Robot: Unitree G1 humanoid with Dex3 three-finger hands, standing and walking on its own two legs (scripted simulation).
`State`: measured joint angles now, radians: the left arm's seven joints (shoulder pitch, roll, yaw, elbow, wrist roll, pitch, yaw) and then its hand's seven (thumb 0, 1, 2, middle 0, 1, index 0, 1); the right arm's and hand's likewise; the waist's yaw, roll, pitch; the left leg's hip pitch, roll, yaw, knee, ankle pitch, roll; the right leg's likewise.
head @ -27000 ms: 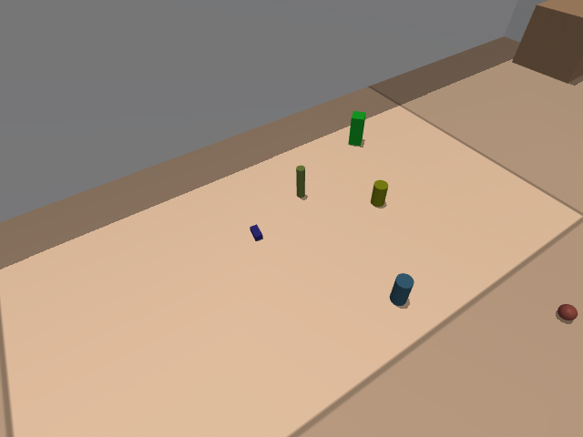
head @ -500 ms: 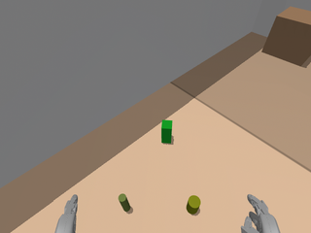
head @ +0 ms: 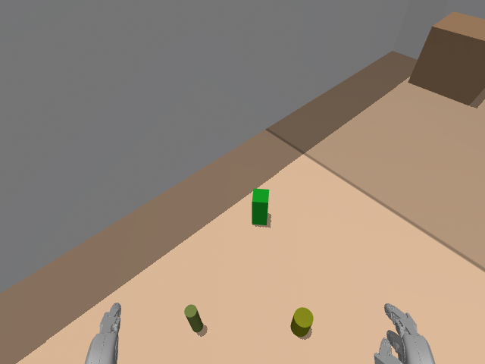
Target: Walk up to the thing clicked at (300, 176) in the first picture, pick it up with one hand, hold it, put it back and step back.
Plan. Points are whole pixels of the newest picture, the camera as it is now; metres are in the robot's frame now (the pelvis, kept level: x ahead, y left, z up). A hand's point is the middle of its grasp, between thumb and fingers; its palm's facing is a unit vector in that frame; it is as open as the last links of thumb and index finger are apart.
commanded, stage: home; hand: left
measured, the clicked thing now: (194, 319) +0.41 +0.21 -0.64
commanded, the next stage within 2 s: stand in 0.32 s
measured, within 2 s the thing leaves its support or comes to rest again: neither
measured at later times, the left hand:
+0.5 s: hand (139, 361) +0.17 +0.19 -0.06, palm faces +0.11 -0.95 -0.28, open 17.4 cm
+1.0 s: hand out of the picture +0.12 +0.24 -0.11, palm faces -0.01 -0.94 -0.34, open 7.9 cm
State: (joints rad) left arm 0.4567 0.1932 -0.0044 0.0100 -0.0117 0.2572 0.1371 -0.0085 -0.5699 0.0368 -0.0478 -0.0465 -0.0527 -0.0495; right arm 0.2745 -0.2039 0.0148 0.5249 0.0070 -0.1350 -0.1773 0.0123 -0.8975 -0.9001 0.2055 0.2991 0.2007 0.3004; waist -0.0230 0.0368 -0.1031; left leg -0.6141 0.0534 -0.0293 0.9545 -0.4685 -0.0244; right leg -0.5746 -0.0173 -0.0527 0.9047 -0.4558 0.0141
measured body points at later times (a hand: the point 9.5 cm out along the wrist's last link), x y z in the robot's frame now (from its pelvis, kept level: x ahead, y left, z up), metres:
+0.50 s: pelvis +0.00 +0.01 +0.00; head +0.02 +0.01 +0.45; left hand +0.16 +0.24 -0.04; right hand +0.16 -0.24 -0.07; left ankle +0.01 +0.13 -0.69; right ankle +0.00 -0.13 -0.69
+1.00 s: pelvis +0.00 +0.01 +0.02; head +0.01 +0.01 +0.47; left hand +0.12 +0.29 -0.08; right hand +0.11 -0.28 -0.09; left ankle +0.01 +0.13 -0.69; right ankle +0.00 -0.13 -0.69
